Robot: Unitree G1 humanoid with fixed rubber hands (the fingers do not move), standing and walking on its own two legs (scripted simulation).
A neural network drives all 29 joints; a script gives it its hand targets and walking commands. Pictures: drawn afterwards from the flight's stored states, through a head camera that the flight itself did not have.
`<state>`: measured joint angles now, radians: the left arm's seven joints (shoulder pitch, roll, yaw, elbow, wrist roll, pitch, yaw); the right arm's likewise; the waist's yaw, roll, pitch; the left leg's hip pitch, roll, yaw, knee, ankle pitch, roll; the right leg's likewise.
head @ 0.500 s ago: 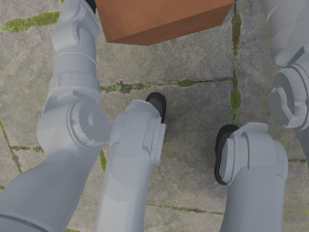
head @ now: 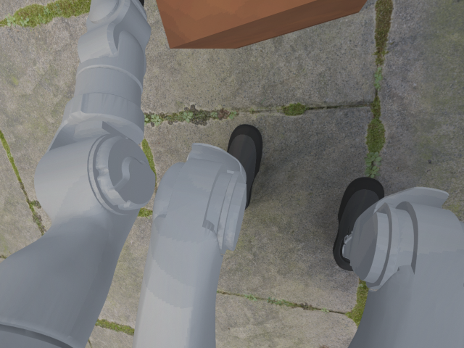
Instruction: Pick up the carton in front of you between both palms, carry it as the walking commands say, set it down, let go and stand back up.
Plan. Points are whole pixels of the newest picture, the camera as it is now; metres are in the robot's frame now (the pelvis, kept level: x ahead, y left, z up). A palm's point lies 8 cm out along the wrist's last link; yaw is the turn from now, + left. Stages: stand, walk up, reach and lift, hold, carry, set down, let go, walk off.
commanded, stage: set down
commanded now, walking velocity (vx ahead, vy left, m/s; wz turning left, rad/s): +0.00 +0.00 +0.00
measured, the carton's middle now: out of the picture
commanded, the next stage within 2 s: let go in 1.08 s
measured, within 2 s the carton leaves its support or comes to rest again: neither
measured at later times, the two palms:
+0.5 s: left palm out of the picture +0.51 +0.26 -0.05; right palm out of the picture +0.65 -0.08 -0.04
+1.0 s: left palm out of the picture +0.51 +0.27 +0.10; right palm out of the picture +0.65 -0.09 +0.10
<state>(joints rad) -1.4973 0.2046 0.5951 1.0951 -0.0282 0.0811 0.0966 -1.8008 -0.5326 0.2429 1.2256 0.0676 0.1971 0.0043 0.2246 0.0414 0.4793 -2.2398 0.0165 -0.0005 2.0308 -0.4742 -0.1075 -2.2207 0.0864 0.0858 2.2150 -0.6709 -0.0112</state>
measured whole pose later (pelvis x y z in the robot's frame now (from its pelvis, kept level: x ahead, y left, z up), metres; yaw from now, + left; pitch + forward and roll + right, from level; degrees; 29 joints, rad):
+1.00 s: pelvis +0.02 +0.01 +0.19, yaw -1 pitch +48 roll +3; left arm -1.17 0.03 0.52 0.52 -0.02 0.35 0.16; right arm -1.61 -0.52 -0.01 1.06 -0.07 0.36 0.13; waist 0.26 -0.05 0.09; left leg -1.83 -0.01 -0.03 1.32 -0.32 -0.06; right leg -1.78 0.05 0.06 1.45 -0.50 0.00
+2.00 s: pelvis +0.12 +0.03 +0.37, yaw -1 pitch +10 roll +0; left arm 0.18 0.21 -0.01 0.34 -0.04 0.06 -0.08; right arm -0.08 -0.16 -0.13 0.59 -0.06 0.02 -0.05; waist 0.11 0.03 0.05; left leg -0.51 -0.03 -0.06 0.57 -0.23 -0.01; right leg -0.40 0.00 0.05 0.57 -0.34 0.02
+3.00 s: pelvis +0.14 +0.04 +0.38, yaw -3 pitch +0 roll +0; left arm 0.23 0.35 0.05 0.67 0.05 0.02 0.01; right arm 0.21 -0.32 -0.07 0.71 -0.05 0.02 0.00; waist -0.01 -0.07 0.03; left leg -0.28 -0.03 -0.03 0.57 -0.29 0.02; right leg -0.16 -0.01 0.08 0.52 -0.36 0.04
